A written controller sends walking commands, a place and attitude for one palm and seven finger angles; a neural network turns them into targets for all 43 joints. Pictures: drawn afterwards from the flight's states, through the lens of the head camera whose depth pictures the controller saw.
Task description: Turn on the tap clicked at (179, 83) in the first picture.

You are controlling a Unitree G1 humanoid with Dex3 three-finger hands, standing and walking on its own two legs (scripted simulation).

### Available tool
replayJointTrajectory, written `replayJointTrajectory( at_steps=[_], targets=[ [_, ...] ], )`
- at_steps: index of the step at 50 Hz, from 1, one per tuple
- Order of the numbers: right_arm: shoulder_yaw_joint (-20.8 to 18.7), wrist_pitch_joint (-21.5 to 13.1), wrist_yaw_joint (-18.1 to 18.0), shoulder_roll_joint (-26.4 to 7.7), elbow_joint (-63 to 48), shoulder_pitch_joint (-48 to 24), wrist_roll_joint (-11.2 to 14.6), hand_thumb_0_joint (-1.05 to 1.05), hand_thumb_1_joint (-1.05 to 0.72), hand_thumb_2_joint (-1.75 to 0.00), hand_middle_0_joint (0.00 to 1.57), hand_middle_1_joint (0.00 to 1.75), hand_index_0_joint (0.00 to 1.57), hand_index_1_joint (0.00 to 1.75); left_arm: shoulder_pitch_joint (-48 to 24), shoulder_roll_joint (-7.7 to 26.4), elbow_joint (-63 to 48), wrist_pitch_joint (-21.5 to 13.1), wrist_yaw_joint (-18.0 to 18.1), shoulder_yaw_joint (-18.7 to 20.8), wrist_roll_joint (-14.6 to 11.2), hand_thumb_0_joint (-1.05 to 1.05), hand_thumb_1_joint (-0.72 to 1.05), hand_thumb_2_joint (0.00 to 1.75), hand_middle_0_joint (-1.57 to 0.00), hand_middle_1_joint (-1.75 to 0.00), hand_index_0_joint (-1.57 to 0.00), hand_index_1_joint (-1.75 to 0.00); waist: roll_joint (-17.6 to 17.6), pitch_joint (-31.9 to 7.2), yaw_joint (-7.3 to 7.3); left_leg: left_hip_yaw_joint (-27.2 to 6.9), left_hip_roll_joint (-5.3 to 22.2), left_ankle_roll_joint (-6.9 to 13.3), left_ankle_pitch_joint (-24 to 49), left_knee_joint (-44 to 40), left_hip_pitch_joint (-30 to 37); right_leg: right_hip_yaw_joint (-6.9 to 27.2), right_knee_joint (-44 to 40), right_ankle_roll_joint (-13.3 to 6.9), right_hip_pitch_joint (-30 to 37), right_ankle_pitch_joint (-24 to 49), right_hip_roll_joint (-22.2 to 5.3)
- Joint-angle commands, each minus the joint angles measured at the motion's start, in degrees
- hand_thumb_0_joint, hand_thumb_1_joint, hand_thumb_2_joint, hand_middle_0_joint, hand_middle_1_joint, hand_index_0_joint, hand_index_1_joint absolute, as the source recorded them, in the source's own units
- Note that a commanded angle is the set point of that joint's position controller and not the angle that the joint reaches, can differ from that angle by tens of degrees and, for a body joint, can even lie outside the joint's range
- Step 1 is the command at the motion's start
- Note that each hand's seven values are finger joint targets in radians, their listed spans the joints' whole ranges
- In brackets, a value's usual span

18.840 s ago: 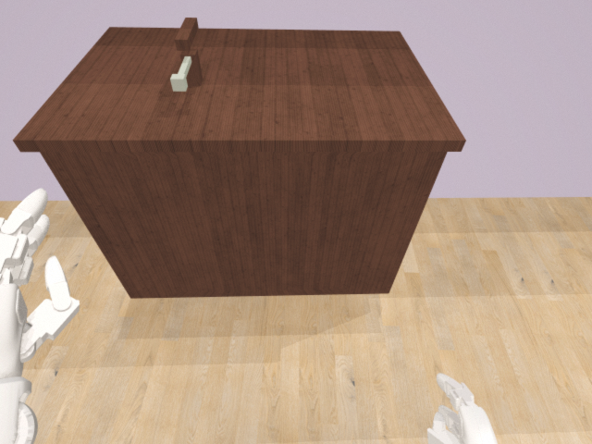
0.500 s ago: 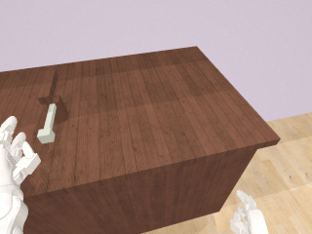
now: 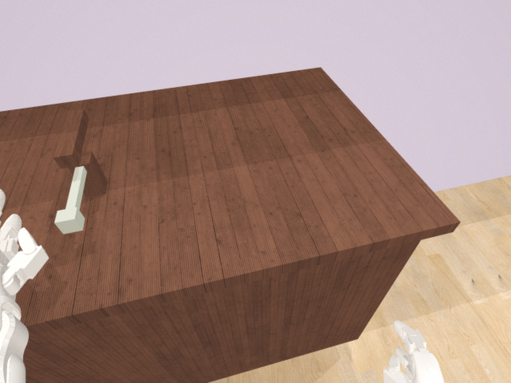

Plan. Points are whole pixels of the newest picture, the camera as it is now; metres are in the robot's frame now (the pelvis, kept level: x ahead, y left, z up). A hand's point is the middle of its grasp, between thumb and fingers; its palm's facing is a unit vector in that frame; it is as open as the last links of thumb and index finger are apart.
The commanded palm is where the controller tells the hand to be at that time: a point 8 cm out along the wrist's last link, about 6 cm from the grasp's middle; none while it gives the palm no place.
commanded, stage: reach beside the lever's end, fingers flat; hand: left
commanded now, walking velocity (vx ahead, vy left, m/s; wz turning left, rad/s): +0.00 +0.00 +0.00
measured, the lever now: (70, 220) +0.30 +0.32 +0.11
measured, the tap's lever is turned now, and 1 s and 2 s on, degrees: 0 0 2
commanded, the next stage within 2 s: push the lever round in 0.76 s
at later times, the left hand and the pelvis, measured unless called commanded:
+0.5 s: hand (34, 239) +0.27 +0.36 +0.11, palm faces +0.57 -0.81 -0.13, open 7.8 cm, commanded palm +0.21 +0.40 +0.10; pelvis +0.00 +0.01 +0.00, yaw +0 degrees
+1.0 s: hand (29, 247) +0.25 +0.37 +0.10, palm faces +0.58 -0.81 -0.10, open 7.8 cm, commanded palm +0.21 +0.39 +0.10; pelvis -0.01 +0.01 -0.01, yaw +0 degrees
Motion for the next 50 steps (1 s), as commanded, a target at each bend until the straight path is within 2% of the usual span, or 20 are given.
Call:
replayJointTrajectory(
  at_steps=[1, 3, 4, 10, 11, 13, 16, 18, 20, 22, 24, 27, 28, 30, 34, 36, 38, 41, 45, 50],
  targets=[
    [-2.65, -3.35, -0.62, -7.17, -8.62, -6.00, -0.30, 0.00, -0.90, -0.90, 0.20, 0.30, 0.20, 0.30, -13.46, 17.46, -10.01, -5.31, -0.15, 6.83, 0.18, 0.00, 0.90, 0.90, -0.16, -0.17, -0.16, -0.17, 2.00, -8.52, -0.26, 2.62, -1.92, 3.39, 7.45, -4.36, 5.98, -0.54, -6.87, -0.72, -1.92, 10.83, 0.23],
    [-2.52, -3.36, -0.80, -7.24, -7.95, -6.46, -0.15, 0.00, -0.90, -0.90, 0.20, 0.30, 0.20, 0.30, -15.01, 19.29, -7.85, -6.16, -0.33, 8.13, 0.40, 0.00, 0.90, 0.90, -0.15, -0.16, -0.15, -0.16, 2.14, -7.66, -0.60, 2.55, -1.86, 3.50, 6.53, -4.14, 5.48, -0.40, -6.94, -0.69, -2.44, 10.07, 0.32],
    [-2.57, -3.25, -0.85, -7.39, -7.76, -5.62, -0.23, 0.00, -0.90, -0.90, 0.20, 0.30, 0.20, 0.30, -16.66, 18.72, -6.27, -6.43, -0.83, 7.42, 0.39, 0.00, 0.90, 0.90, -0.15, -0.16, -0.15, -0.16, 1.03, -7.76, -1.11, 2.48, -1.91, 3.51, 6.08, -4.07, 5.20, -0.49, -6.86, -0.60, -3.04, 9.76, 0.38],
    [-2.77, -3.28, -1.09, -8.04, -7.30, -4.75, 0.08, 0.00, -0.90, -0.90, 0.20, 0.30, 0.20, 0.30, -20.10, 22.23, 0.42, -7.40, -3.62, 8.93, 0.13, 0.00, 0.90, 0.90, -0.15, -0.15, -0.15, -0.15, 2.45, -8.83, -1.23, 2.59, -1.96, 3.71, 5.20, -3.58, 4.37, 0.02, -6.92, -0.63, -3.27, 9.33, 0.42],
    [-2.74, -3.24, -1.08, -8.17, -7.50, -4.39, -0.09, 0.00, -0.90, -0.90, 0.20, 0.30, 0.20, 0.30, -20.70, 22.12, 0.95, -7.48, -3.96, 8.78, 0.01, 0.00, 0.90, 0.90, -0.15, -0.15, -0.15, -0.15, 1.54, -9.37, -1.34, 2.39, -2.06, 3.81, 5.51, -3.59, 4.26, -0.23, -6.71, -0.56, -3.18, 9.61, 0.45],
    [-2.76, -3.17, -0.91, -8.18, -7.38, -4.21, -0.04, 0.00, -0.90, -0.90, 0.20, 0.30, 0.20, 0.30, -20.64, 23.22, 2.73, -7.89, -4.04, 9.86, 0.38, 0.00, 0.90, 0.90, -0.15, -0.15, -0.15, -0.15, 2.64, -9.49, -0.95, 2.33, -2.06, 3.73, 5.96, -3.36, 3.96, -0.26, -6.34, -0.64, -3.03, 10.13, 0.50],
    [-3.09, -2.77, -0.63, -8.50, -7.65, -3.06, -0.12, 0.00, -0.90, -0.90, 0.20, 0.30, 0.20, 0.30, -21.89, 23.89, 4.80, -8.50, -4.57, 10.26, 0.13, 0.00, 0.90, 0.90, -0.15, -0.15, -0.15, -0.15, 1.36, -10.21, -1.38, 2.38, -1.94, 3.84, 6.39, -2.88, 3.63, -0.28, -6.12, -0.45, -3.64, 10.74, 0.66],
    [-3.16, -2.51, -0.38, -8.47, -7.75, -2.99, -0.13, 0.00, -0.90, -0.90, 0.20, 0.30, 0.20, 0.30, -20.53, 25.45, 5.38, -9.33, -4.57, 11.79, 0.78, 0.00, 0.90, 0.90, -0.15, -0.15, -0.15, -0.15, 3.70, -10.87, -0.58, 2.25, -1.83, 3.72, 7.73, -2.66, 3.56, -0.36, -5.38, -0.75, -2.98, 11.64, 0.69],
    [-3.56, -2.50, 0.03, -8.51, -8.26, -2.07, -0.28, 0.00, -0.90, -0.90, 0.20, 0.30, 0.20, 0.30, -18.97, 23.86, 4.48, -9.99, -4.88, 10.95, 0.41, 0.00, 0.90, 0.90, -0.15, -0.15, -0.15, -0.15, 3.00, -12.75, -0.67, 2.37, -1.75, 3.82, 8.89, -2.24, 4.38, -0.43, -5.12, -0.69, -2.70, 12.94, 0.86],
    [-3.51, -2.53, 0.22, -8.47, -8.62, -2.15, -0.09, 0.00, -0.90, -0.90, 0.20, 0.30, 0.20, 0.30, -18.55, 21.96, 3.77, -10.29, -5.33, 9.40, -0.06, 0.00, 0.90, 0.90, -0.15, -0.15, -0.15, -0.15, 2.70, -11.59, -1.03, 2.32, -1.73, 3.84, 8.60, -2.30, 3.92, -0.61, -4.99, -0.58, -3.40, 12.65, 0.87],
    [-3.80, -2.30, 0.19, -8.64, -8.30, -1.73, -0.10, 0.00, -0.90, -0.90, 0.20, 0.30, 0.20, 0.30, -17.72, 22.71, 4.86, -10.42, -5.01, 10.90, -0.13, 0.00, 0.90, 0.90, -0.15, -0.15, -0.15, -0.15, 1.03, -11.33, -0.98, 2.10, -1.58, 3.87, 8.48, -2.33, 3.56, -0.73, -5.06, -0.56, -3.59, 12.57, 1.02],
    [-3.88, -2.14, 0.16, -8.62, -8.49, -1.79, -0.15, 0.00, -0.90, -0.90, 0.20, 0.30, 0.20, 0.30, -16.82, 24.60, 3.73, -10.75, -5.06, 12.83, -0.40, 0.00, 0.90, 0.90, -0.15, -0.15, -0.15, -0.15, 1.79, -11.66, -0.54, 2.04, -1.58, 3.83, 8.52, -2.48, 3.03, -0.58, -4.88, -0.58, -3.11, 12.22, 0.90],
    [-3.79, -2.17, 0.15, -8.46, -8.56, -2.28, -0.26, 0.00, -0.90, -0.90, 0.20, 0.30, 0.20, 0.30, -16.15, 24.56, 2.62, -10.97, -4.66, 12.99, -0.01, 0.00, 0.90, 0.90, -0.15, -0.15, -0.15, -0.15, 3.40, -11.56, -0.18, 2.08, -1.67, 3.85, 8.82, -2.46, 3.46, -0.53, -4.77, -0.65, -3.09, 12.35, 0.85],
    [-3.95, -2.20, 0.20, -8.32, -8.52, -1.81, -0.42, 0.00, -0.90, -0.90, 0.20, 0.30, 0.20, 0.30, -16.13, 24.25, 1.00, -11.48, -4.55, 12.94, -0.05, 0.00, 0.90, 0.90, -0.15, -0.15, -0.15, -0.15, 4.24, -12.12, -0.57, 2.12, -1.54, 3.79, 9.32, -2.37, 4.09, -0.57, -4.67, -0.76, -3.34, 12.50, 0.91],
    [-3.81, -2.72, 0.17, -8.15, -8.21, -2.15, -0.45, 0.00, -0.90, -0.90, 0.20, 0.30, 0.20, 0.30, -16.26, 21.15, -0.43, -12.29, -4.83, 10.35, -0.20, 0.00, 0.90, 0.90, -0.15, -0.15, -0.15, -0.15, 4.62, -11.27, -1.01, 1.70, -1.40, 3.72, 8.48, -2.53, 4.82, -0.78, -4.47, -0.91, -4.45, 11.37, 1.07],
    [-3.79, -2.78, -0.06, -8.37, -7.99, -2.26, -0.30, 0.00, -0.90, -0.90, 0.20, 0.30, 0.20, 0.30, -15.56, 21.13, 0.99, -11.69, -5.38, 10.53, -0.80, 0.00, 0.90, 0.90, -0.15, -0.15, -0.15, -0.15, 2.37, -10.00, -1.32, 1.49, -1.40, 3.75, 7.21, -2.85, 3.87, -0.90, -4.84, -0.79, -4.82, 10.37, 1.05],
    [-3.50, -2.74, -0.38, -8.37, -7.74, -2.91, -0.14, 0.00, -0.90, -0.90, 0.20, 0.30, 0.20, 0.30, -16.65, 22.00, 1.76, -11.09, -5.51, 11.05, -0.66, 0.00, 0.90, 0.90, -0.15, -0.15, -0.15, -0.15, 2.76, -9.12, -1.28, 1.34, -1.49, 3.72, 5.79, -3.12, 3.42, -0.80, -4.96, -0.79, -5.13, 9.22, 0.97],
    [-3.50, -2.72, -0.53, -8.37, -7.87, -2.73, -0.17, 0.00, -0.90, -0.90, 0.20, 0.30, 0.20, 0.30, -18.08, 21.80, 1.86, -10.59, -5.91, 10.34, -0.86, 0.00, 0.90, 0.90, -0.15, -0.15, -0.15, -0.15, 2.48, -9.70, -1.56, 1.35, -1.66, 3.80, 5.30, -3.06, 3.58, -0.68, -5.23, -0.74, -5.47, 8.85, 0.91],
    [-2.97, -2.96, -0.62, -8.20, -7.95, -3.40, -0.30, 0.00, -0.90, -0.90, 0.20, 0.30, 0.20, 0.30, -22.62, 20.79, 0.08, -10.96, -5.22, 7.68, 0.24, 0.00, 0.90, 0.90, -0.15, -0.15, -0.15, -0.15, 5.16, -10.17, -2.15, 0.78, -1.60, 3.61, 3.56, -3.26, 4.49, -0.60, -4.68, -0.99, -6.49, 7.43, 0.99],
    [-2.82, -3.06, -0.46, -8.11, -8.31, -3.65, -0.36, 0.00, -0.90, -0.90, 0.20, 0.30, 0.20, 0.30, -22.64, 18.59, -0.26, -10.33, -3.82, 5.66, 0.69, 0.00, 0.90, 0.90, -0.15, -0.15, -0.15, -0.15, 3.64, -11.28, -1.97, 0.35, -1.47, 3.39, 3.31, -3.47, 4.64, -0.87, -4.17, -0.98, -5.98, 7.75, 1.02]
  ],
)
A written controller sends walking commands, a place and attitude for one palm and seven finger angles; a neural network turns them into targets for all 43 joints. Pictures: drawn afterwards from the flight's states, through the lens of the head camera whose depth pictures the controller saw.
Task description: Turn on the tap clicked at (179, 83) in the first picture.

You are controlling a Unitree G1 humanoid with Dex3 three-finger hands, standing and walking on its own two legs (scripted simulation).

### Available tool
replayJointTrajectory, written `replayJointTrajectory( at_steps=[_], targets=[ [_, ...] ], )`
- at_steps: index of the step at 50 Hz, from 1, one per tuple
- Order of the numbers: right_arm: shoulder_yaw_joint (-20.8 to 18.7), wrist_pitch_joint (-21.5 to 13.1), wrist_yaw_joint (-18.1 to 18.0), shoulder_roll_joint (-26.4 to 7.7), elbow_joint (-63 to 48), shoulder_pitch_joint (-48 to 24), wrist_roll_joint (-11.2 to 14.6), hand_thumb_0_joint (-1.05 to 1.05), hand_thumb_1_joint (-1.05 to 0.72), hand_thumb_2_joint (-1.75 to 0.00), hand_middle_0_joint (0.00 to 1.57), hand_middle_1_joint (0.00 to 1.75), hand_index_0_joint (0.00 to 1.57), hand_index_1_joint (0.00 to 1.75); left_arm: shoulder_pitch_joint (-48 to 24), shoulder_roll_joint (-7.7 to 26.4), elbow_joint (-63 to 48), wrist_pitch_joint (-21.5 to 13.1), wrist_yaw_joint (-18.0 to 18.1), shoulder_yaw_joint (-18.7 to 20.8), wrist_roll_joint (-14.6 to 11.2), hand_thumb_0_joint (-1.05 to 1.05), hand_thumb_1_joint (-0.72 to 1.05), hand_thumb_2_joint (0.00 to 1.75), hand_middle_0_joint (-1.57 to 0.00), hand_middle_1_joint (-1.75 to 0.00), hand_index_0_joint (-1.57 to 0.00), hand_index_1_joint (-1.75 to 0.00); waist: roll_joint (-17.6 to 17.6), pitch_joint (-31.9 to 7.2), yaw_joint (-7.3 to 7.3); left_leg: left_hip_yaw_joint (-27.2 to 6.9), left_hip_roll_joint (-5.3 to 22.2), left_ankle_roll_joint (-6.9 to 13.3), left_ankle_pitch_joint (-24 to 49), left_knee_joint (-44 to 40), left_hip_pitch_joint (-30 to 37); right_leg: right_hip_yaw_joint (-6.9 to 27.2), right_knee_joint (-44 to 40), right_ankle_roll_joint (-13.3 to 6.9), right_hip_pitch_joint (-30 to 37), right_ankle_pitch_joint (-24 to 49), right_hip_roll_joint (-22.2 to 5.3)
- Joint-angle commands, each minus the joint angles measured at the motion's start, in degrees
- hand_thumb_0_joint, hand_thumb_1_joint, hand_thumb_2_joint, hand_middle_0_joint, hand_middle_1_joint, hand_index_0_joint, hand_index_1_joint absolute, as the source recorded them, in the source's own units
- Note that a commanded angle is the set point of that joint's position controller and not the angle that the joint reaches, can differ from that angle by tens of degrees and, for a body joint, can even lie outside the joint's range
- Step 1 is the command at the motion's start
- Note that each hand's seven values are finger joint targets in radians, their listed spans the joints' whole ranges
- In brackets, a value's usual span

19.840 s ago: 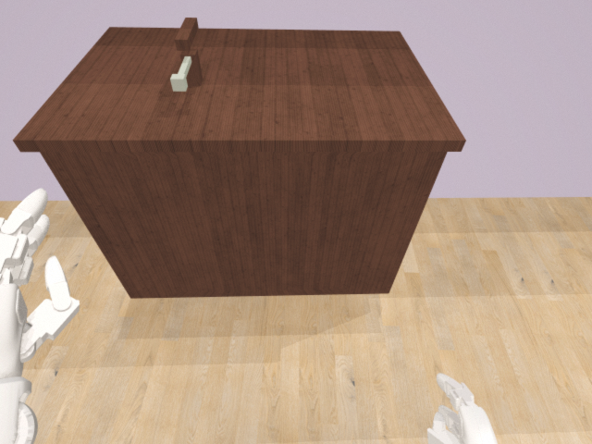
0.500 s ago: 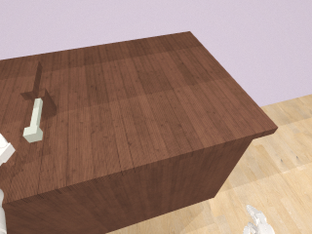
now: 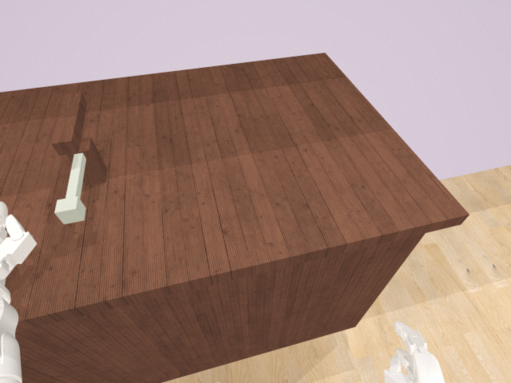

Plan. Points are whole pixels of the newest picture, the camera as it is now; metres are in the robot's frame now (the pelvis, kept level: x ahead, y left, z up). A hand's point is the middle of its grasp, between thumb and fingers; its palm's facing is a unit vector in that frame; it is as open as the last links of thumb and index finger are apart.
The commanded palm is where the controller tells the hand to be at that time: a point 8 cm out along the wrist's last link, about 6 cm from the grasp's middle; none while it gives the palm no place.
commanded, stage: push the lever round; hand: left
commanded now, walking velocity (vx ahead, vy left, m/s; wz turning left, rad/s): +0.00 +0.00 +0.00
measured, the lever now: (70, 210) +0.31 +0.31 +0.12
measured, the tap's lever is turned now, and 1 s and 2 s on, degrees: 0 2 34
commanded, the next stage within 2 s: none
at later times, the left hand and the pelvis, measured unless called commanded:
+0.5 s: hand (50, 236) +0.27 +0.33 +0.11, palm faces +0.58 -0.81 -0.10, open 7.8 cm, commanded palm +0.23 +0.36 +0.10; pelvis +0.00 -0.01 +0.00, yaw +0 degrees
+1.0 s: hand (73, 233) +0.28 +0.29 +0.11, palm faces +0.65 -0.76 -0.06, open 7.7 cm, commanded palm +0.24 +0.32 +0.10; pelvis +0.00 -0.01 +0.00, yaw +0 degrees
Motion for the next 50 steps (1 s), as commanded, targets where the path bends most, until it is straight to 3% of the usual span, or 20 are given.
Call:
replayJointTrajectory(
  at_steps=[1, 3, 4, 8, 12, 15, 19, 20, 21, 24, 25, 27, 31, 33, 37, 41, 43, 44, 48, 50],
  targets=[
    [-2.99, -3.05, -0.28, -7.86, -8.33, -3.85, -0.19, 0.00, -0.90, -0.90, 0.20, 0.30, 0.20, 0.30, -11.48, 15.74, -13.74, -3.53, 1.19, 2.45, -0.20, 0.00, 0.90, 0.90, -0.15, -0.15, -0.15, -0.15, 4.65, -11.34, -0.51, 0.97, -1.04, 2.51, 4.51, -7.19, 9.76, -0.58, -6.25, -1.83, -1.10, 7.88, 1.23],
    [-2.99, -2.55, -0.10, -7.90, -8.60, -4.05, -0.16, 0.00, -0.90, -0.90, 0.20, 0.30, 0.20, 0.30, -7.80, 17.65, -12.62, -2.55, 2.15, 5.12, -0.05, 0.00, 0.90, 0.90, -0.15, -0.15, -0.15, -0.15, 2.80, -11.57, 0.47, 1.16, -1.08, 2.61, 6.13, -6.98, 8.75, -0.65, -6.31, -1.72, 0.37, 9.12, 1.23],
    [-2.92, -2.23, 0.01, -7.71, -8.78, -3.90, -0.18, 0.00, -0.90, -0.90, 0.20, 0.30, 0.20, 0.30, -9.81, 16.99, -13.71, -2.45, 2.40, 4.20, 0.14, 0.00, 0.90, 0.90, -0.15, -0.15, -0.15, -0.15, 3.21, -11.72, -0.16, 1.27, -1.03, 2.50, 7.06, -6.77, 8.89, -0.72, -6.06, -1.69, 0.10, 10.05, 1.14],
    [-3.21, -1.64, 0.60, -7.33, -9.46, -4.08, -0.33, 0.00, -0.90, -0.90, 0.20, 0.30, 0.20, 0.30, -5.94, 17.96, -15.89, -2.91, 3.78, 6.56, 0.21, 0.00, 0.90, 0.90, -0.15, -0.15, -0.15, -0.15, 3.21, -12.26, 0.79, 2.02, -0.96, 2.53, 10.07, -6.05, 8.87, -0.63, -5.93, -1.66, 1.82, 12.77, 1.21],
    [-3.31, -1.78, 1.00, -7.14, -9.67, -3.80, -0.42, 0.00, -0.90, -0.90, 0.20, 0.30, 0.20, 0.30, -5.84, 13.21, -18.08, -3.98, 3.74, 2.67, -0.33, 0.00, 0.90, 0.90, -0.15, -0.15, -0.15, -0.15, 3.00, -11.20, -0.35, 2.30, -1.01, 2.56, 9.50, -5.73, 8.97, -0.67, -5.78, -1.52, 0.20, 12.34, 1.38],
    [-3.39, -1.62, 0.54, -7.55, -8.92, -3.74, -0.17, 0.00, -0.90, -0.90, 0.20, 0.30, 0.20, 0.30, -7.87, 13.47, -15.99, -3.59, 3.23, 2.64, -0.63, 0.00, 0.90, 0.90, -0.15, -0.15, -0.15, -0.15, 1.03, -9.26, -1.08, 2.35, -1.14, 2.78, 7.31, -5.78, 7.75, -0.42, -6.41, -1.39, -0.75, 10.95, 1.28],
    [-3.24, -1.89, -0.15, -7.56, -8.58, -4.13, -0.17, 0.00, -0.90, -0.90, 0.20, 0.30, 0.20, 0.30, -10.91, 14.17, -17.01, -3.53, 3.05, 1.64, 0.05, 0.00, 0.90, 0.90, -0.15, -0.15, -0.15, -0.15, 3.76, -10.07, -1.12, 2.46, -1.36, 2.86, 5.45, -5.96, 8.53, 0.19, -6.78, -1.50, -1.08, 8.82, 1.07],
    [-3.14, -1.92, -0.22, -7.67, -8.29, -3.99, -0.19, 0.00, -0.90, -0.90, 0.20, 0.30, 0.20, 0.30, -12.96, 14.53, -16.83, -3.59, 3.12, 1.37, 0.09, 0.00, 0.90, 0.90, -0.15, -0.15, -0.15, -0.15, 2.56, -9.98, -1.77, 2.27, -1.29, 2.94, 5.13, -5.88, 8.53, 0.11, -6.80, -1.43, -1.46, 8.57, 1.14],
    [-3.30, -1.89, -0.34, -7.75, -8.08, -4.00, -0.23, 0.00, -0.90, -0.90, 0.20, 0.30, 0.20, 0.30, -12.37, 14.77, -15.92, -3.67, 3.17, 1.93, -0.10, 0.00, 0.90, 0.90, -0.15, -0.15, -0.15, -0.15, 1.58, -10.41, -1.56, 2.48, -1.39, 2.99, 4.83, -5.75, 8.29, 0.31, -7.02, -1.31, -1.17, 8.36, 1.15],
    [-3.32, -1.76, -0.25, -7.48, -8.05, -4.24, -0.24, 0.00, -0.90, -0.90, 0.20, 0.30, 0.20, 0.30, -11.26, 15.19, -15.69, -4.11, 3.62, 2.28, 0.42, 0.00, 0.90, 0.90, -0.15, -0.15, -0.15, -0.15, 3.69, -11.85, -0.81, 2.69, -1.30, 2.86, 5.80, -5.69, 8.88, 0.36, -6.65, -1.50, -0.27, 9.28, 1.10],
    [-3.13, -1.82, -0.13, -7.38, -8.22, -4.31, -0.34, 0.00, -0.90, -0.90, 0.20, 0.30, 0.20, 0.30, -13.24, 14.29, -16.87, -4.35, 3.74, 1.00, 0.39, 0.00, 0.90, 0.90, -0.15, -0.15, -0.15, -0.15, 3.59, -11.74, -1.24, 2.50, -1.38, 2.84, 5.83, -5.71, 9.04, 0.24, -6.51, -1.47, -0.37, 9.53, 1.06],
    [-3.35, -1.95, 0.20, -7.24, -8.59, -4.28, -0.39, 0.00, -0.90, -0.90, 0.20, 0.30, 0.20, 0.30, -9.88, 13.08, -16.86, -4.29, 4.00, 0.70, 0.26, 0.00, 0.90, 0.90, -0.15, -0.15, -0.15, -0.15, 3.72, -12.61, -0.55, 2.76, -1.33, 2.76, 7.60, -5.63, 9.42, 0.11, -6.20, -1.54, 0.74, 11.38, 1.12],
    [-3.46, -1.19, 0.69, -7.23, -9.20, -4.27, -0.20, 0.00, -0.90, -0.90, 0.20, 0.30, 0.20, 0.30, -5.79, 12.94, -15.02, -2.74, 5.32, 2.49, -0.34, 0.00, 0.90, 0.90, -0.15, -0.15, -0.15, -0.15, 0.06, -10.75, 0.24, 2.98, -1.26, 2.73, 7.94, -5.60, 6.97, -0.04, -6.42, -1.17, 1.49, 12.77, 1.01],
    [-3.35, -1.08, 0.85, -6.79, -9.63, -5.02, -0.19, 0.00, -0.90, -0.90, 0.20, 0.30, 0.20, 0.30, -6.19, 12.26, -17.29, -2.76, 6.80, 2.38, 0.13, 0.00, 0.90, 0.90, -0.15, -0.15, -0.15, -0.15, 1.85, -10.58, 0.63, 2.98, -1.31, 2.65, 8.25, -5.82, 7.44, -0.05, -6.34, -1.32, 1.74, 12.74, 0.94],
    [-3.43, -1.03, 1.14, -6.84, -9.78, -5.01, -0.62, 0.00, -0.90, -0.90, 0.20, 0.30, 0.20, 0.30, -7.94, 8.96, -19.85, -3.24, 9.73, -1.11, 1.30, 0.00, 0.90, 0.90, -0.15, -0.15, -0.15, -0.15, 0.57, -9.80, -0.65, 2.93, -1.18, 2.68, 6.69, -5.65, 7.61, -0.14, -6.30, -1.22, -0.05, 10.67, 1.14],
    [-3.43, -1.24, 1.17, -6.74, -9.45, -5.39, -1.05, 0.00, -0.90, -0.90, 0.20, 0.30, 0.20, 0.30, -9.79, 6.04, -22.60, -3.97, 11.89, -4.52, 2.55, 0.00, 0.90, 0.90, -0.15, -0.15, -0.15, -0.15, 1.89, -10.99, -1.11, 2.95, -1.21, 2.54, 6.66, -5.51, 8.80, -0.09, -5.87, -1.41, -0.20, 10.67, 1.00],
    [-3.20, -0.80, 0.88, -6.86, -8.97, -6.24, -0.96, 0.00, -0.90, -0.90, 0.20, 0.30, 0.20, 0.30, -9.91, 7.74, -21.67, -3.48, 13.11, -3.17, 3.08, 0.00, 0.90, 0.90, -0.15, -0.15, -0.15, -0.15, 0.81, -10.01, -0.99, 2.81, -1.29, 2.69, 5.13, -5.69, 7.69, 0.14, -6.37, -1.37, -0.29, 9.00, 0.94],
    [-3.10, -0.62, 0.85, -6.67, -9.13, -6.37, -1.02, 0.00, -0.90, -0.90, 0.20, 0.30, 0.20, 0.30, -11.77, 5.78, -21.89, -3.14, 13.44, -5.28, 3.33, 0.00, 0.90, 0.90, -0.15, -0.15, -0.15, -0.15, 0.51, -10.40, -1.50, 2.95, -1.33, 2.66, 4.57, -5.77, 7.99, 0.12, -6.30, -1.31, -0.64, 8.56, 0.86],
    [-2.75, 0.00, 0.26, -6.56, -8.71, -7.55, -1.05, 0.00, -0.90, -0.90, 0.20, 0.30, 0.20, 0.30, -16.40, 6.44, -22.02, -1.94, 15.44, -5.80, 4.37, 0.00, 0.90, 0.90, -0.15, -0.15, -0.15, -0.15, 1.61, -9.87, -1.89, 2.89, -1.41, 2.71, 3.26, -6.00, 8.12, 0.48, -6.96, -1.43, -0.89, 6.99, 0.67],
    [-2.81, -0.06, 0.46, -6.41, -8.92, -7.22, -1.43, 0.00, -0.90, -0.90, 0.20, 0.30, 0.20, 0.30, -16.87, 3.97, -23.35, -1.94, 16.46, -8.21, 4.97, 0.00, 0.90, 0.90, -0.15, -0.15, -0.15, -0.15, 1.86, -12.01, -2.02, 2.81, -1.40, 2.62, 4.58, -5.74, 9.53, 0.15, -6.41, -1.51, -0.59, 8.38, 0.76]
  ],
)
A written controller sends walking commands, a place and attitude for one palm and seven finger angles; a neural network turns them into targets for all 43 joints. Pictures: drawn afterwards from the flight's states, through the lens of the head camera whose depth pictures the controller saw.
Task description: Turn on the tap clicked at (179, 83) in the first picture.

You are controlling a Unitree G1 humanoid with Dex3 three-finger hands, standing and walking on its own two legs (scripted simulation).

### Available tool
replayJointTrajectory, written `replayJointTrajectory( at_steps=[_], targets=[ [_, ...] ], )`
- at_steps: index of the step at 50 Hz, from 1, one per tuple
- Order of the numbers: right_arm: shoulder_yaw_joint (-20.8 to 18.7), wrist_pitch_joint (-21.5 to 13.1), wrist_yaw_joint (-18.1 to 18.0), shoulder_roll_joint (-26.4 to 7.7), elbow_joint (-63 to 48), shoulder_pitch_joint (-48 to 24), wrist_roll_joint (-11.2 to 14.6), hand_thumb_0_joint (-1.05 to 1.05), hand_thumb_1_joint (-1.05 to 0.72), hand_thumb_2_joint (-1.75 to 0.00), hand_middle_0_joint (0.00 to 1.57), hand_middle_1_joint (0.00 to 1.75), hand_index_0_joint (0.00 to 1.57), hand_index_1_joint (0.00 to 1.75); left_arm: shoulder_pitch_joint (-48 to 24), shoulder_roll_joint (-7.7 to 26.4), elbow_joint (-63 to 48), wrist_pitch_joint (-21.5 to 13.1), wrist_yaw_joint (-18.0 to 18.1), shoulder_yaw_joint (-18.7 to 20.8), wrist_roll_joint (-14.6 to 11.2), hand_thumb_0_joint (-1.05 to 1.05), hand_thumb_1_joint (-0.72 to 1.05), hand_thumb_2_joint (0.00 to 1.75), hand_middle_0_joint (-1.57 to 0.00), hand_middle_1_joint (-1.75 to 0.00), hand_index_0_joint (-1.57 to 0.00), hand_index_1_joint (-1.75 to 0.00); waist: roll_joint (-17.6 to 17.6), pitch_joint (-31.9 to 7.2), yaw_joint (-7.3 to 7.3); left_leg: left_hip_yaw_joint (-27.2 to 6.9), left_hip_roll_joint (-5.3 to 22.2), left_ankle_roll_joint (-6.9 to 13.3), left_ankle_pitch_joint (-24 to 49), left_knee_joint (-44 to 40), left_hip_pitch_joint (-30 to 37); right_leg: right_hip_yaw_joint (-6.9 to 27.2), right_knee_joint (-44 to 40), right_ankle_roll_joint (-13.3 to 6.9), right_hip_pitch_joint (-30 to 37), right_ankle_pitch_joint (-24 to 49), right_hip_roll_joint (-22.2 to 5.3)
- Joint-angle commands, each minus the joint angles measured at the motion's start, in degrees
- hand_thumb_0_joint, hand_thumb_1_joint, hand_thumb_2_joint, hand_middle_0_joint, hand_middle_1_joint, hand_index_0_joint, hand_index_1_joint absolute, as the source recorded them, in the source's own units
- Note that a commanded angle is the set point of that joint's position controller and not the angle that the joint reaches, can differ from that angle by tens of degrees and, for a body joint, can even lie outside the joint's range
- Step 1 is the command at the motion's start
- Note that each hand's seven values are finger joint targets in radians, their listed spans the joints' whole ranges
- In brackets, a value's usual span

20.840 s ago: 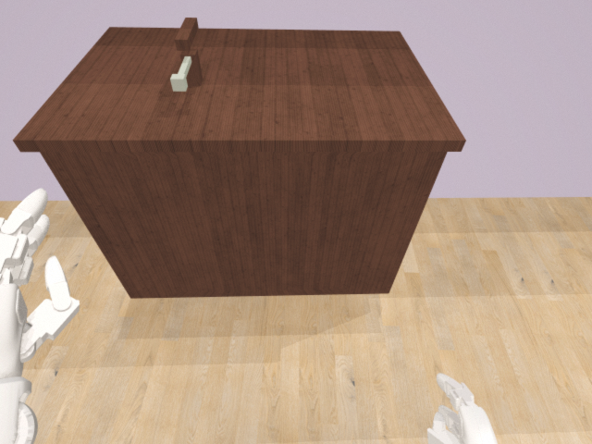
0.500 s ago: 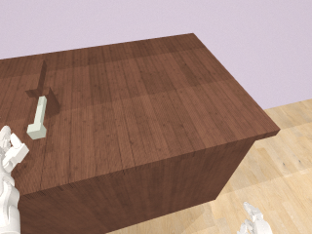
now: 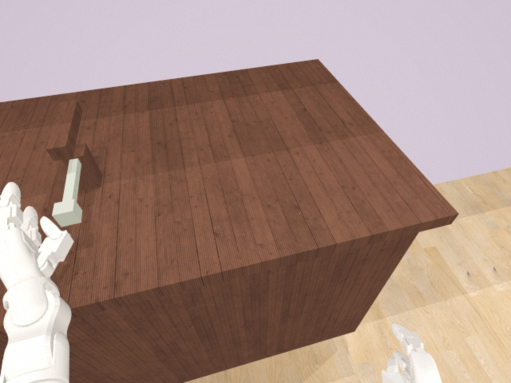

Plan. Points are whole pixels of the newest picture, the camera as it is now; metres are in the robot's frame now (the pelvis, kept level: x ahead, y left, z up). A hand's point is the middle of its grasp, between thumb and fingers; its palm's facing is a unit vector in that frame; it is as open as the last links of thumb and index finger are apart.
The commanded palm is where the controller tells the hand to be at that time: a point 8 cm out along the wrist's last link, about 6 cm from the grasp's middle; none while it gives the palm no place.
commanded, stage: push the lever round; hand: left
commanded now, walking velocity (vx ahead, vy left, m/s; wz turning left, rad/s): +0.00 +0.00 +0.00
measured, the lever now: (67, 213) +0.31 +0.32 +0.12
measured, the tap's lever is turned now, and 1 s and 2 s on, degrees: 2 34 65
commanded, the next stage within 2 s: none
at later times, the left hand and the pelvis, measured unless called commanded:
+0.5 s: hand (103, 217) +0.31 +0.27 +0.11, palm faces +0.70 -0.71 -0.05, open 7.8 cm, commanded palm +0.27 +0.29 +0.10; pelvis +0.00 +0.00 +0.00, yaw +0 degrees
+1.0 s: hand (120, 209) +0.33 +0.25 +0.11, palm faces +0.77 -0.64 -0.04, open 7.7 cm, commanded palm +0.29 +0.26 +0.10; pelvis +0.01 +0.00 +0.00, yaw +0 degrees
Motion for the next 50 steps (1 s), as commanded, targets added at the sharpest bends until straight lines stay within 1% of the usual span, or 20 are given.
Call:
replayJointTrajectory(
  at_steps=[1, 4, 5, 8, 12, 13, 14, 16, 20, 23, 27, 28, 31, 32, 33, 35, 39, 42, 43, 50],
  targets=[
    [-2.42, -3.11, -0.33, -6.83, -8.80, -6.49, -0.54, 0.00, -0.90, -0.90, 0.20, 0.30, 0.20, 0.30, -17.34, 11.70, -14.37, -3.64, 2.16, -0.82, 1.59, 0.00, 0.90, 0.90, -0.15, -0.15, -0.15, -0.15, 1.59, -10.69, -1.74, 3.03, -1.84, 3.43, 4.62, -5.60, 8.40, 0.26, -8.00, -0.66, -0.77, 9.26, 0.40],
    [-2.34, -3.00, -0.07, -6.67, -9.05, -6.83, -0.67, 0.00, -0.90, -0.90, 0.20, 0.30, 0.20, 0.30, -17.45, 9.93, -15.15, -3.79, 3.78, -2.58, 2.23, 0.00, 0.90, 0.90, -0.15, -0.15, -0.15, -0.15, 0.65, -11.05, -1.64, 2.71, -1.81, 3.39, 4.37, -5.58, 8.47, 0.09, -7.77, -0.63, -0.70, 9.04, 0.36],
    [-2.18, -2.85, -0.11, -6.75, -8.85, -7.00, -0.75, 0.00, -0.90, -0.90, 0.20, 0.30, 0.20, 0.30, -19.43, 10.01, -14.93, -3.74, 4.26, -3.05, 2.37, 0.00, 0.90, 0.90, -0.15, -0.15, -0.15, -0.15, 0.23, -10.61, -2.16, 2.72, -1.84, 3.44, 3.87, -5.52, 8.32, 0.08, -7.89, -0.58, -1.09, 8.77, 0.31],
    [-1.96, -2.20, -0.38, -6.73, -8.61, -7.91, -0.73, 0.00, -0.90, -0.90, 0.20, 0.30, 0.20, 0.30, -20.88, 11.72, -13.48, -3.08, 6.03, -1.47, 2.92, 0.00, 0.90, 0.90, -0.15, -0.15, -0.15, -0.15, -0.17, -9.25, -1.80, 2.68, -1.90, 3.44, 1.75, -6.05, 7.06, 0.31, -8.51, -0.54, -1.14, 6.45, 0.21],
    [-1.77, -1.60, -0.11, -6.42, -8.97, -8.54, -1.00, 0.00, -0.90, -0.90, 0.20, 0.30, 0.20, 0.30, -23.53, 9.04, -13.52, -2.24, 8.27, -4.75, 3.98, 0.00, 0.90, 0.90, -0.15, -0.15, -0.15, -0.15, -0.11, -10.25, -2.15, 2.82, -1.95, 3.41, 1.52, -5.88, 7.57, 0.45, -8.70, -0.55, -1.13, 6.29, 0.04],
    [-1.83, -1.25, -0.23, -6.51, -8.88, -8.74, -0.98, 0.00, -0.90, -0.90, 0.20, 0.30, 0.20, 0.30, -23.23, 10.87, -13.01, -1.93, 9.20, -2.60, 4.35, 0.00, 0.90, 0.90, -0.15, -0.15, -0.15, -0.15, 0.12, -10.37, -1.54, 2.65, -1.92, 3.36, 1.42, -6.20, 7.10, 0.47, -8.66, -0.71, -0.41, 5.98, 0.09],
    [-1.77, -0.99, -0.15, -6.35, -8.96, -8.72, -1.03, 0.00, -0.90, -0.90, 0.20, 0.30, 0.20, 0.30, -24.04, 8.96, -12.67, -1.71, 9.66, -4.61, 4.51, 0.00, 0.90, 0.90, -0.15, -0.15, -0.15, -0.15, -0.82, -10.70, -2.14, 2.83, -1.98, 3.43, 1.35, -5.97, 7.42, 0.45, -8.75, -0.52, -0.79, 5.97, 0.04],
    [-1.80, -0.59, 0.05, -6.23, -8.94, -8.95, -1.24, 0.00, -0.90, -0.90, 0.20, 0.30, 0.20, 0.30, -24.90, 8.53, -12.50, -1.47, 10.72, -5.02, 5.03, 0.00, 0.90, 0.90, -0.15, -0.15, -0.15, -0.15, 0.64, -11.01, -1.99, 2.88, -1.90, 3.26, 2.15, -5.88, 7.63, 0.40, -8.57, -0.73, -0.58, 6.76, 0.06],
    [-2.04, 0.46, 0.39, -6.20, -9.02, -8.93, -1.28, 0.00, -0.90, -0.90, 0.20, 0.30, 0.20, 0.30, -24.55, 8.13, -10.20, -0.41, 12.80, -4.58, 5.56, 0.00, 0.90, 0.90, -0.15, -0.15, -0.15, -0.15, -1.54, -11.39, -1.62, 3.09, -1.79, 3.31, 3.73, -5.44, 6.99, 0.35, -8.80, -0.64, 0.32, 8.03, 0.06],
    [-2.26, 1.12, 0.57, -6.28, -9.18, -8.99, -1.56, 0.00, -0.90, -0.90, 0.20, 0.30, 0.20, 0.30, -24.67, 8.32, -10.36, -0.06, 14.50, -3.89, 6.27, 0.00, 0.90, 0.90, -0.15, -0.15, -0.15, -0.15, -1.19, -12.09, -1.27, 3.24, -1.85, 3.38, 5.16, -5.41, 7.14, 0.46, -8.88, -0.62, 1.19, 9.27, -0.04],
    [-2.42, 1.85, 0.98, -6.11, -9.26, -8.87, -1.75, 0.00, -0.90, -0.90, 0.20, 0.30, 0.20, 0.30, -25.80, 5.90, -9.32, 0.53, 16.51, -6.16, 7.15, 0.00, 0.90, 0.90, -0.15, -0.15, -0.15, -0.15, -1.75, -11.74, -1.65, 3.51, -1.69, 3.43, 5.64, -5.24, 7.19, 0.43, -9.06, -0.60, 0.82, 9.61, 0.00],
    [-2.56, 2.09, 0.97, -6.21, -9.15, -8.90, -1.74, 0.00, -0.90, -0.90, 0.20, 0.30, 0.20, 0.30, -26.12, 7.20, -9.53, 0.50, 17.21, -4.57, 7.52, 0.00, 0.90, 0.90, -0.15, -0.15, -0.15, -0.15, -2.02, -12.08, -1.31, 3.32, -1.67, 3.41, 6.18, -5.44, 7.13, 0.36, -8.89, -0.72, 1.51, 10.03, 0.01],
    [-2.92, 2.55, 1.49, -5.96, -9.68, -8.38, -2.06, 0.00, -0.90, -0.90, 0.20, 0.30, 0.20, 0.30, -24.90, 4.67, -10.98, 0.66, 18.45, -6.58, 8.13, 0.00, 0.90, 0.90, -0.15, -0.15, -0.15, -0.15, -0.91, -14.21, -1.11, 3.94, -1.62, 3.32, 9.68, -4.69, 8.37, 0.22, -8.07, -0.72, 2.62, 14.07, -0.10],
    [-2.99, 2.88, 1.57, -5.97, -9.60, -8.29, -2.05, 0.00, -0.90, -0.90, 0.20, 0.30, 0.20, 0.30, -24.07, 4.82, -10.34, 0.98, 18.84, -6.32, 8.27, 0.00, 0.90, 0.90, -0.15, -0.15, -0.15, -0.15, -1.96, -13.97, -1.06, 3.87, -1.52, 3.28, 9.88, -4.72, 8.06, 0.15, -8.07, -0.76, 2.76, 14.18, -0.04],
    [-3.03, 3.20, 1.56, -5.99, -9.43, -8.56, -2.05, 0.00, -0.90, -0.90, 0.20, 0.30, 0.20, 0.30, -24.13, 5.49, -10.34, 1.11, 19.40, -5.26, 8.51, 0.00, 0.90, 0.90, -0.15, -0.15, -0.15, -0.15, -0.95, -13.67, -0.79, 3.80, -1.48, 3.24, 10.41, -4.92, 8.18, 0.18, -8.05, -0.88, 3.05, 14.66, -0.09],
    [-3.29, 3.61, 1.74, -5.91, -9.91, -8.43, -2.09, 0.00, -0.90, -0.90, 0.20, 0.30, 0.20, 0.30, -23.48, 4.42, -11.19, 1.17, 20.06, -6.01, 8.55, 0.00, 0.90, 0.90, -0.15, -0.15, -0.15, -0.15, -2.55, -14.59, -0.77, 4.08, -1.40, 3.25, 11.47, -4.71, 8.27, 0.11, -7.93, -0.79, 3.89, 16.02, -0.14],
    [-3.31, 3.89, 2.12, -5.43, -9.89, -8.92, -2.32, 0.00, -0.90, -0.90, 0.20, 0.30, 0.20, 0.30, -23.48, 0.93, -13.53, 1.34, 21.48, -9.34, 9.55, 0.00, 0.90, 0.90, -0.15, -0.15, -0.15, -0.15, 0.02, -14.08, -1.04, 3.98, -1.16, 3.06, 12.51, -4.90, 9.77, -0.20, -7.77, -1.10, 3.22, 15.95, -0.14],
    [-3.30, 4.06, 2.18, -5.55, -9.74, -9.62, -2.44, 0.00, -0.90, -0.90, 0.20, 0.30, 0.20, 0.30, -24.57, -0.21, -12.99, 1.84, 22.48, -10.44, 9.56, 0.00, 0.90, 0.90, -0.15, -0.15, -0.15, -0.15, -3.03, -12.48, -1.34, 3.90, -1.11, 3.12, 11.47, -5.29, 9.25, -0.31, -8.59, -0.93, 3.02, 14.89, -0.22],
    [-3.29, 4.25, 2.02, -5.54, -9.36, -9.95, -2.44, 0.00, -0.90, -0.90, 0.20, 0.30, 0.20, 0.30, -24.88, 0.64, -12.58, 2.08, 22.93, -9.36, 9.65, 0.00, 0.90, 0.90, -0.15, -0.15, -0.15, -0.15, -2.71, -12.08, -1.20, 3.63, -1.06, 3.08, 10.96, -5.73, 9.24, -0.32, -8.92, -1.03, 3.01, 13.81, -0.22],
    [-3.03, 5.10, 2.11, -4.80, -8.28, -11.56, -2.73, 0.00, -0.90, -0.90, 0.20, 0.30, 0.20, 0.30, -30.47, -1.53, -10.04, 3.40, 25.25, -11.48, 10.67, 0.00, 0.90, 0.90, -0.15, -0.15, -0.15, -0.15, -2.14, -11.53, -1.65, 3.53, -1.08, 2.88, 8.69, -6.53, 9.53, -0.36, -9.77, -1.21, 2.14, 10.79, -0.33]
  ],
)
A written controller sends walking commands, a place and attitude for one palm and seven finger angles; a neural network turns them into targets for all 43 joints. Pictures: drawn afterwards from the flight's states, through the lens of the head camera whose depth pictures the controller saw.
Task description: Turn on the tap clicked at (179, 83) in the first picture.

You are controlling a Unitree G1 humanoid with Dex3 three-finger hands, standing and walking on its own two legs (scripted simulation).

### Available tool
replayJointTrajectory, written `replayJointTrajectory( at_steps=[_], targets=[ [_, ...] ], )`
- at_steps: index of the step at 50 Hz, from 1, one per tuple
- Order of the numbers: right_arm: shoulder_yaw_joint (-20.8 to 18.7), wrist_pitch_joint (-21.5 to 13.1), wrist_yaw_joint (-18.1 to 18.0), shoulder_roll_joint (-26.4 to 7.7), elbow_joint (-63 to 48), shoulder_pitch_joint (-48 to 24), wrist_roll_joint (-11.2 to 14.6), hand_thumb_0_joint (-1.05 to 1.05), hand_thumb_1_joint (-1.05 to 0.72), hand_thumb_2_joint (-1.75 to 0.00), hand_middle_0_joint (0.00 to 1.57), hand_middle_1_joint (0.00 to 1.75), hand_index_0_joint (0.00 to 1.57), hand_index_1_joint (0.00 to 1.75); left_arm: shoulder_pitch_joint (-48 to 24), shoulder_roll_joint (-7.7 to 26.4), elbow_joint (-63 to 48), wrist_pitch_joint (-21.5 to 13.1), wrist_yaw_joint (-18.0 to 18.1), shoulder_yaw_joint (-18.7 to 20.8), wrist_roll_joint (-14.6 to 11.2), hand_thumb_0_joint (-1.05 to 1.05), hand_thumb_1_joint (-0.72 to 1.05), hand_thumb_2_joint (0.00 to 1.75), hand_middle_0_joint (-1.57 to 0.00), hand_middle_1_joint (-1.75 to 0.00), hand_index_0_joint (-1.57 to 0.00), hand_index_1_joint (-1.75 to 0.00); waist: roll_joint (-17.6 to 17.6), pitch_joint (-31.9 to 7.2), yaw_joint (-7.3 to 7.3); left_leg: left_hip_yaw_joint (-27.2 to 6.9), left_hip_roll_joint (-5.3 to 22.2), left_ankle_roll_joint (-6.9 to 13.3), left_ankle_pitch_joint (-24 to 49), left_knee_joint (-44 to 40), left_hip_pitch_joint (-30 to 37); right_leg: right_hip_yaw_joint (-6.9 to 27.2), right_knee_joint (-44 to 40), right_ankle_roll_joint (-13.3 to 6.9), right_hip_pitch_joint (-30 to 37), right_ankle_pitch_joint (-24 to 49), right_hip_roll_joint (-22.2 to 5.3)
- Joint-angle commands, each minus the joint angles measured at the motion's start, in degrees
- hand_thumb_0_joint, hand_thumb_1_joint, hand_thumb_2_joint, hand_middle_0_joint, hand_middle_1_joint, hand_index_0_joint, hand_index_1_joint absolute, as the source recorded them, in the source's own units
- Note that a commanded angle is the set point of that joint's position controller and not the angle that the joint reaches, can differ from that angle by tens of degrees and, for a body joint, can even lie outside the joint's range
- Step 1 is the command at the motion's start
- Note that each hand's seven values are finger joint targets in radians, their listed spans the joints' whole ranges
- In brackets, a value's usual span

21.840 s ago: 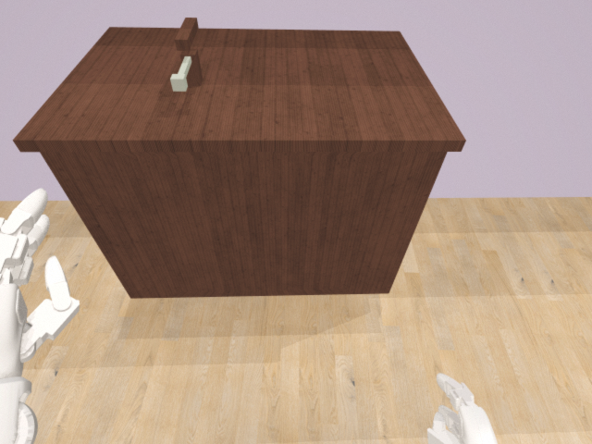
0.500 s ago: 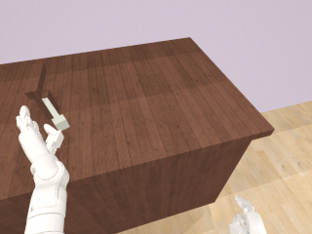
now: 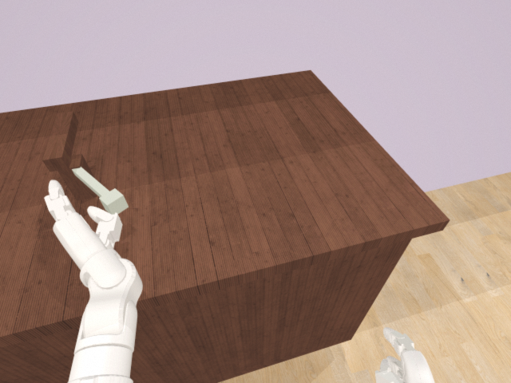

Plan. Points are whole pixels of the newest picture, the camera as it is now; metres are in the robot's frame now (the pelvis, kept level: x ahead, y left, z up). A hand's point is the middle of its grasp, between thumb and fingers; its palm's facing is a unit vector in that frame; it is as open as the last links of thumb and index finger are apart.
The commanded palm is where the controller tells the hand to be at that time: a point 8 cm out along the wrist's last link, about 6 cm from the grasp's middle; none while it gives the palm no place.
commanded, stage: push the lever round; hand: left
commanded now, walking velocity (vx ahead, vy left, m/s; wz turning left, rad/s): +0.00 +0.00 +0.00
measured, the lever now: (114, 202) +0.35 +0.26 +0.12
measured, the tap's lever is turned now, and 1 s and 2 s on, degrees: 34 65 77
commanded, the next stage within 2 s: lift the hand up off the lever in 1.22 s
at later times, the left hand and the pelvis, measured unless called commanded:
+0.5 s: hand (137, 201) +0.36 +0.23 +0.10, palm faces +0.82 -0.57 -0.06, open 7.7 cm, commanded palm +0.31 +0.24 +0.10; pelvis +0.01 +0.00 +0.00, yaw +0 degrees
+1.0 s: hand (150, 188) +0.39 +0.22 +0.11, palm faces +0.85 -0.52 -0.07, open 7.9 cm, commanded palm +0.34 +0.23 +0.10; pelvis +0.01 -0.01 +0.00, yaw +0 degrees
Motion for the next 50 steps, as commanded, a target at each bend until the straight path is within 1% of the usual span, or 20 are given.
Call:
replayJointTrajectory(
  at_steps=[1, 3, 4, 6, 9, 12, 13, 14, 17, 18, 21, 23, 24, 28, 34, 36, 38, 39, 48, 50],
  targets=[
    [-1.86, -2.64, -0.22, -5.95, -8.36, -9.35, -0.37, 0.00, -0.90, -0.90, 0.20, 0.30, 0.20, 0.30, -22.96, 6.82, -10.50, -3.01, 1.27, -2.09, 2.08, 0.00, 0.90, 0.90, -0.15, -0.15, -0.15, -0.15, -1.82, -9.85, -1.13, 3.21, -1.25, 2.89, 7.08, -4.90, 7.02, -0.69, -8.16, -1.07, -0.68, 9.22, -0.39],
    [-2.05, -2.55, -0.31, -5.88, -8.01, -9.62, -0.61, 0.00, -0.90, -0.90, 0.20, 0.30, 0.20, 0.30, -24.62, 7.97, -10.34, -3.16, 2.28, -0.54, 2.55, 0.00, 0.90, 0.90, -0.15, -0.15, -0.15, -0.15, -0.97, -11.18, -0.67, 3.00, -1.17, 2.77, 6.79, -5.32, 7.53, -0.71, -8.05, -1.26, -0.25, 8.74, -0.35],
    [-2.00, -2.59, -0.06, -5.64, -8.17, -9.74, -0.73, 0.00, -0.90, -0.90, 0.20, 0.30, 0.20, 0.30, -25.49, 5.70, -10.64, -3.23, 2.56, -2.82, 2.78, 0.00, 0.90, 0.90, -0.15, -0.15, -0.15, -0.15, -0.19, -12.26, -0.97, 3.15, -1.26, 2.70, 7.23, -5.01, 8.10, -0.77, -7.68, -1.26, -0.36, 9.22, -0.43],
    [-2.14, -2.53, 0.39, -5.46, -7.89, -9.36, -1.06, 0.00, -0.90, -0.90, 0.20, 0.30, 0.20, 0.30, -25.61, 5.02, -9.32, -3.11, 3.60, -2.79, 3.21, 0.00, 0.90, 0.90, -0.15, -0.15, -0.15, -0.15, -0.32, -13.66, -0.50, 3.00, -1.16, 2.54, 9.10, -4.65, 8.34, -1.00, -7.21, -1.47, 0.27, 10.77, -0.39],
    [-2.17, -1.93, 0.83, -5.36, -7.68, -9.62, -1.19, 0.00, -0.90, -0.90, 0.20, 0.30, 0.20, 0.30, -27.36, 4.36, -6.77, -2.58, 4.76, -2.66, 3.51, 0.00, 0.90, 0.90, -0.15, -0.15, -0.15, -0.15, -2.53, -13.16, -0.63, 2.75, -0.97, 2.47, 9.61, -4.81, 7.79, -1.46, -7.11, -1.40, 0.24, 10.99, -0.39],
    [-2.38, -1.54, 1.20, -5.22, -7.47, -9.48, -1.40, 0.00, -0.90, -0.90, 0.20, 0.30, 0.20, 0.30, -29.07, 4.70, -5.09, -2.29, 5.90, -1.84, 3.92, 0.00, 0.90, 0.90, -0.15, -0.15, -0.15, -0.15, -2.98, -13.85, -0.56, 3.28, -0.97, 2.57, 10.27, -4.17, 7.52, -1.24, -7.62, -1.29, 0.64, 11.71, -0.52],
    [-2.58, -1.27, 1.24, -5.41, -7.34, -9.42, -1.61, 0.00, -0.90, -0.90, 0.20, 0.30, 0.20, 0.30, -27.72, 6.18, -4.48, -2.06, 6.31, 0.21, 4.21, 0.00, 0.90, 0.90, -0.15, -0.15, -0.15, -0.15, -3.04, -13.96, 0.09, 3.09, -0.79, 2.51, 11.37, -4.45, 7.42, -1.42, -7.50, -1.44, 1.18, 12.34, -0.39],
    [-2.47, -1.11, 1.56, -5.12, -7.68, -9.59, -1.51, 0.00, -0.90, -0.90, 0.20, 0.30, 0.20, 0.30, -28.89, 4.45, -5.00, -2.07, 6.52, -1.51, 4.20, 0.00, 0.90, 0.90, -0.15, -0.15, -0.15, -0.15, -2.32, -14.48, -0.25, 3.30, -0.82, 2.44, 12.28, -4.15, 7.84, -1.46, -7.17, -1.42, 1.16, 13.26, -0.53],
    [-2.57, -0.71, 1.97, -5.03, -7.29, -9.39, -1.66, 0.00, -0.90, -0.90, 0.20, 0.30, 0.20, 0.30, -29.99, 4.33, -3.29, -1.41, 7.34, -1.26, 4.54, 0.00, 0.90, 0.90, -0.15, -0.15, -0.15, -0.15, -2.63, -14.14, -0.30, 3.71, -0.82, 2.49, 12.67, -3.75, 7.31, -1.43, -7.52, -1.30, 1.26, 13.90, -0.60],
    [-2.73, -0.48, 1.91, -5.22, -7.01, -9.06, -1.75, 0.00, -0.90, -0.90, 0.20, 0.30, 0.20, 0.30, -29.85, 6.42, -2.72, -1.34, 7.81, 1.37, 4.66, 0.00, 0.90, 0.90, -0.15, -0.15, -0.15, -0.15, -3.43, -14.17, -0.01, 3.28, -0.71, 2.51, 13.20, -4.09, 7.28, -1.65, -7.55, -1.45, 1.70, 14.10, -0.44],
    [-2.81, -0.43, 2.32, -5.05, -7.01, -9.00, -1.89, 0.00, -0.90, -0.90, 0.20, 0.30, 0.20, 0.30, -32.56, 3.93, -2.83, -1.24, 8.33, -1.17, 5.03, 0.00, 0.90, 0.90, -0.15, -0.15, -0.15, -0.15, -2.17, -14.85, -0.63, 3.99, -0.82, 2.67, 13.68, -3.37, 7.73, -1.49, -7.64, -1.27, 1.27, 14.97, -0.65],
    [-3.11, -0.33, 2.36, -5.21, -6.48, -8.73, -1.94, 0.00, -0.90, -0.90, 0.20, 0.30, 0.20, 0.30, -32.30, 5.43, -1.69, -1.25, 8.97, 0.82, 5.28, 0.00, 0.90, 0.90, -0.15, -0.15, -0.15, -0.15, -2.51, -14.93, -0.31, 3.57, -0.59, 2.53, 14.21, -3.62, 7.46, -1.69, -7.41, -1.45, 1.48, 14.94, -0.41],
    [-2.97, -0.42, 2.59, -4.99, -6.64, -8.86, -1.84, 0.00, -0.90, -0.90, 0.20, 0.30, 0.20, 0.30, -33.38, 3.19, -1.29, -1.23, 9.06, -1.34, 5.19, 0.00, 0.90, 0.90, -0.15, -0.15, -0.15, -0.15, -2.55, -14.66, -0.74, 3.72, -0.80, 2.58, 13.78, -3.54, 7.40, -1.76, -7.32, -1.34, 0.92, 14.65, -0.48],
    [-3.33, -0.53, 2.67, -5.19, -5.34, -8.42, -2.00, 0.00, -0.90, -0.90, 0.20, 0.30, 0.20, 0.30, -36.98, 4.57, 1.46, -1.54, 10.17, 0.27, 5.83, 0.00, 0.90, 0.90, -0.15, -0.15, -0.15, -0.15, -3.02, -14.11, -1.29, 3.57, -0.68, 2.64, 10.96, -3.65, 6.60, -1.80, -7.90, -1.22, -0.27, 11.93, -0.43],
    [-3.72, -0.38, 3.51, -5.21, -5.44, -6.84, -2.32, 0.00, -0.90, -0.90, 0.20, 0.30, 0.20, 0.30, -38.21, 2.92, 2.85, -1.70, 11.18, -0.73, 7.00, 0.00, 0.90, 0.90, -0.15, -0.15, -0.15, -0.15, -2.07, -18.64, -1.07, 3.86, -0.70, 2.56, 16.28, -2.32, 7.85, -2.03, -5.81, -1.56, 0.63, 16.95, -0.30],
    [-3.80, -0.19, 3.74, -5.30, -5.48, -6.46, -2.42, 0.00, -0.90, -0.90, 0.20, 0.30, 0.20, 0.30, -38.64, 2.53, 3.64, -1.47, 11.23, -1.06, 6.97, 0.00, 0.90, 0.90, -0.15, -0.15, -0.15, -0.15, -2.89, -18.14, -1.36, 4.13, -0.64, 2.65, 16.72, -1.92, 7.38, -1.96, -5.95, -1.38, 0.71, 18.13, -0.42],
    [-3.99, 0.02, 3.65, -5.57, -5.18, -6.12, -2.41, 0.00, -0.90, -0.90, 0.20, 0.30, 0.20, 0.30, -38.22, 4.64, 4.48, -1.51, 11.34, 1.37, 6.86, 0.00, 0.90, 0.90, -0.15, -0.15, -0.15, -0.15, -3.61, -17.66, -1.11, 3.89, -0.55, 2.68, 16.74, -2.22, 6.76, -2.02, -6.01, -1.36, 1.05, 18.56, -0.29],
    [-3.93, 0.12, 3.73, -5.50, -5.50, -6.14, -2.31, 0.00, -0.90, -0.90, 0.20, 0.30, 0.20, 0.30, -38.42, 3.55, 4.69, -1.50, 11.24, 0.29, 6.79, 0.00, 0.90, 0.90, -0.15, -0.15, -0.15, -0.15, -4.89, -17.34, -1.50, 4.19, -0.63, 2.87, 16.62, -2.08, 6.58, -2.03, -6.10, -1.15, 0.98, 18.74, -0.37],
    [-4.04, 0.59, 2.97, -5.54, -4.14, -5.58, -2.26, 0.00, -0.90, -0.90, 0.20, 0.30, 0.20, 0.30, -43.91, 8.05, 7.68, -2.60, 11.21, 3.77, 7.69, 0.00, 0.90, 0.90, -0.15, -0.15, -0.15, -0.15, -2.68, -16.15, -2.01, 4.43, -0.58, 3.14, 12.43, -2.65, 5.47, -1.22, -7.62, -0.97, 0.10, 14.76, -0.59],
    [-3.91, 0.62, 3.10, -5.34, -4.20, -5.30, -2.23, 0.00, -0.90, -0.90, 0.20, 0.30, 0.20, 0.30, -44.97, 6.89, 9.07, -2.92, 11.08, 2.46, 7.85, 0.00, 0.90, 0.90, -0.15, -0.15, -0.15, -0.15, -3.54, -16.28, -2.52, 4.56, -0.63, 3.25, 12.14, -2.41, 5.35, -1.25, -7.43, -0.82, -0.21, 14.81, -0.68]
  ],
)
